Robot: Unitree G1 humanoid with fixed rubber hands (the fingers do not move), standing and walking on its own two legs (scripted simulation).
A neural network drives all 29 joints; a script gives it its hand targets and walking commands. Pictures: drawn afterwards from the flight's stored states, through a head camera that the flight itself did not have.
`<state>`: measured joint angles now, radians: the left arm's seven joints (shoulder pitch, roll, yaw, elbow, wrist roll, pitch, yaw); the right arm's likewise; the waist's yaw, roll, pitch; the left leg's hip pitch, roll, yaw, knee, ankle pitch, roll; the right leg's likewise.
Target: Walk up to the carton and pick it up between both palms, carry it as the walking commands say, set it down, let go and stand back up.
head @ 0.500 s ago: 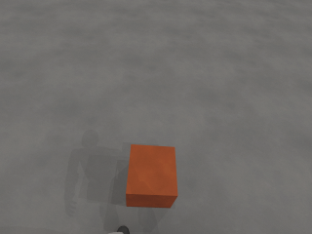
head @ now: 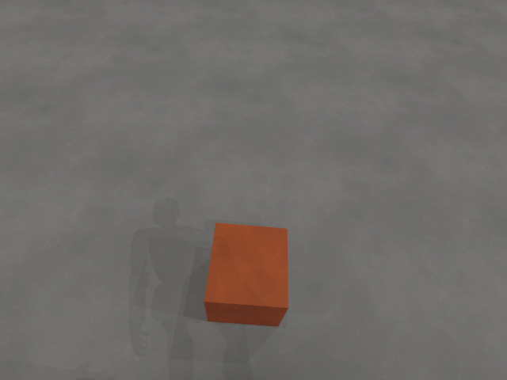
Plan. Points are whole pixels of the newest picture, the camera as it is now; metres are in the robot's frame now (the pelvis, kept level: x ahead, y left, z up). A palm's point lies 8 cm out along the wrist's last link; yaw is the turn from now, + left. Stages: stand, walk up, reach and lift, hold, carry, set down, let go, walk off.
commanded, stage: walk up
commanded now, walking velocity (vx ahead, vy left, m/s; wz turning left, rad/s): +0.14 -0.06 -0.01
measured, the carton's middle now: (247, 275) +0.52 +0.00 -0.65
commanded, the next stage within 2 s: none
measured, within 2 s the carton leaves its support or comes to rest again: neither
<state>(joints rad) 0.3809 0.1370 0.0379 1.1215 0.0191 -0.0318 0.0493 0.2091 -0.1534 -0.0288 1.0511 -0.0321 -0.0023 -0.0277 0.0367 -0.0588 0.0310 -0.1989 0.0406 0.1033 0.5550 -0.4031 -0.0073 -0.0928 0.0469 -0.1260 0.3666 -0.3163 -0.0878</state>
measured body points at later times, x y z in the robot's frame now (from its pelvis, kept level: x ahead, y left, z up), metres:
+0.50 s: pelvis +0.07 -0.04 -0.01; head +0.10 -0.05 +0.44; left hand +0.12 +0.19 -0.17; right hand +0.03 -0.26 -0.18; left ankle -0.04 +0.10 -0.73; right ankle +0.14 -0.16 -0.74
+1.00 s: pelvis +0.03 -0.05 -0.01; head +0.04 -0.07 +0.44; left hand +0.05 +0.19 -0.15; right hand +0.04 -0.25 -0.18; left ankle -0.02 +0.09 -0.74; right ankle +0.02 -0.15 -0.74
